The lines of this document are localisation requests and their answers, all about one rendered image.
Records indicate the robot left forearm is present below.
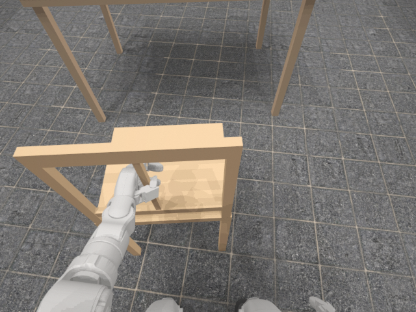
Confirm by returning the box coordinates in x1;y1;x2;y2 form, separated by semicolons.
36;195;136;312

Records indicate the robot left hand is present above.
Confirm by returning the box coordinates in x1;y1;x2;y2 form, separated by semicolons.
114;162;163;205

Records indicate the robot right hand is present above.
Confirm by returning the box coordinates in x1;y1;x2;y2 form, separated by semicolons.
309;296;335;312

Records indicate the robot thigh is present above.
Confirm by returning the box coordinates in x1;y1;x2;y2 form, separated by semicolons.
145;299;183;312
239;299;281;312

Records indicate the left robot thigh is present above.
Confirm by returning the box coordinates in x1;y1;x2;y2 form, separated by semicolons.
145;299;183;312

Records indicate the right robot thigh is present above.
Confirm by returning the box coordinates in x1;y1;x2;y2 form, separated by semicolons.
239;299;281;312

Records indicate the left robot upper arm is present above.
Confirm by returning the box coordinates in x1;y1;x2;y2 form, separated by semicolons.
40;279;113;312

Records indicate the chair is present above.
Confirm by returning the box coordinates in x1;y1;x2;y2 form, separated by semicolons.
13;123;243;256

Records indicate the table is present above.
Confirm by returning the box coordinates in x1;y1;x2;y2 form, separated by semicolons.
20;0;316;122

